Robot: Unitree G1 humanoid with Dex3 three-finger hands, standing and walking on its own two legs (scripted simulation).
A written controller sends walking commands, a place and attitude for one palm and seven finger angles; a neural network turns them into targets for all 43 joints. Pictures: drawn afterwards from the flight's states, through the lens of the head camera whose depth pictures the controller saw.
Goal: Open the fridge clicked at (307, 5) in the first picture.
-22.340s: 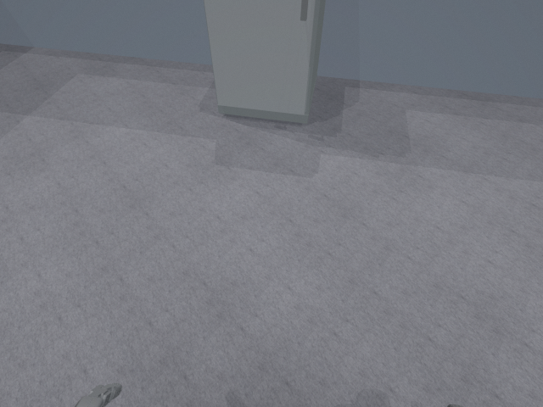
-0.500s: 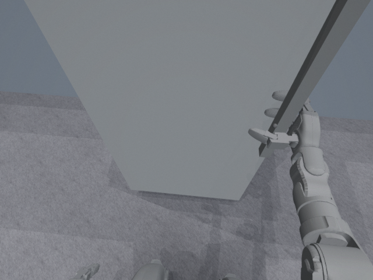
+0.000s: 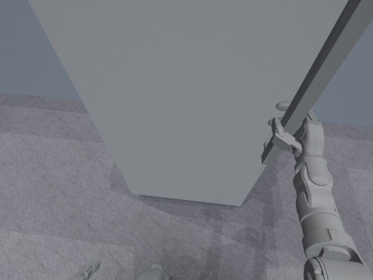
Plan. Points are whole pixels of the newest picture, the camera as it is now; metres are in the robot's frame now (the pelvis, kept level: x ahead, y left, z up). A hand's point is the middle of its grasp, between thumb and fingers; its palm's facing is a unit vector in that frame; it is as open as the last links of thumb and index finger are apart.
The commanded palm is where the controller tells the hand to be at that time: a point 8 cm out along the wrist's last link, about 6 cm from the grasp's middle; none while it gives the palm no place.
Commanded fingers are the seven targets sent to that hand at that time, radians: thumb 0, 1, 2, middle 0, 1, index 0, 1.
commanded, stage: grip the handle and tug to test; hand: right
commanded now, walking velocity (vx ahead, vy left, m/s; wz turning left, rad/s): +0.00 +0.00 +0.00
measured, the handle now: (304, 87) +0.47 -0.16 +0.16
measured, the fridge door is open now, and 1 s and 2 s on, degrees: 0 10 32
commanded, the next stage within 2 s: pull the door a little, standing still in 0.56 s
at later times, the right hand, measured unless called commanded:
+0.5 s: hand (278, 136) +0.42 -0.14 +0.07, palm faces +0.00 +1.00 +0.01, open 6.0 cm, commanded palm +0.37 -0.19 +0.08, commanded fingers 0.00 -0.90 -0.90 0.45 1.40 0.45 1.40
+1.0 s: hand (277, 172) +0.33 -0.13 +0.07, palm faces -0.04 +1.00 +0.02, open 6.2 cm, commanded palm +0.30 -0.19 +0.08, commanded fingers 0.00 -0.90 -0.90 0.45 1.40 0.45 1.40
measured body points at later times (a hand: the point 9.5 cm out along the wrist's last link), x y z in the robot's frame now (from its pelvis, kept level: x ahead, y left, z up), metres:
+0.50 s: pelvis +0.01 -0.01 +0.00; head +0.08 +0.00 +0.45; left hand +0.08 +0.25 -0.11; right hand +0.41 -0.19 +0.07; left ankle +0.01 +0.12 -0.70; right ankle -0.02 -0.12 -0.70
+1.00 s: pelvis +0.01 +0.00 +0.01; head +0.05 +0.01 +0.46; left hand +0.14 +0.24 -0.09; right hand +0.33 -0.18 +0.07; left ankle +0.01 +0.12 -0.70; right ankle -0.02 -0.12 -0.70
